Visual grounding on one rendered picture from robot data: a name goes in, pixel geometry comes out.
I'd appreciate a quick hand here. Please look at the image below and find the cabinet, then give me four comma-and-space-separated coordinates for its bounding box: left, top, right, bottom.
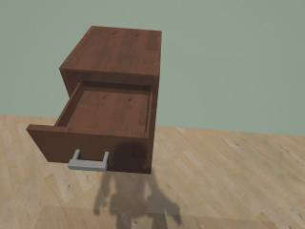
59, 26, 162, 175

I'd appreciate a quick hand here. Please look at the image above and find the handle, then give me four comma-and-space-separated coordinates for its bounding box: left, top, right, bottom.
68, 149, 109, 173

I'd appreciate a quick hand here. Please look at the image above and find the drawer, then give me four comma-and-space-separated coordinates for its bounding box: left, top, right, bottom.
26, 79, 153, 169

